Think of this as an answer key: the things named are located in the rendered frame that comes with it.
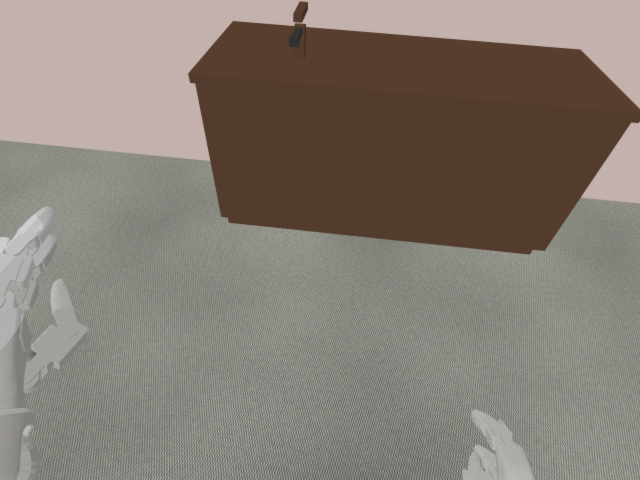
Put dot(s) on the robot left forearm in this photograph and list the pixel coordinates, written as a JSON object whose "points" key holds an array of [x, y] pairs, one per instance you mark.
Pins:
{"points": [[20, 458]]}

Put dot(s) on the tap lever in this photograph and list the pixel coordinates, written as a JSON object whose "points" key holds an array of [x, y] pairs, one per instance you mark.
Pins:
{"points": [[295, 37]]}

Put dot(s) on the robot right hand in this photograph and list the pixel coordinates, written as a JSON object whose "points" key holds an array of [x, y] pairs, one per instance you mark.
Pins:
{"points": [[510, 462]]}

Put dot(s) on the counter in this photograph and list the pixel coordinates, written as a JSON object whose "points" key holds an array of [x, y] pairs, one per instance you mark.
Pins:
{"points": [[450, 142]]}

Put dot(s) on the robot left hand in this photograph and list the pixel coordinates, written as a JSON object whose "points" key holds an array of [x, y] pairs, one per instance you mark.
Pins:
{"points": [[22, 261]]}

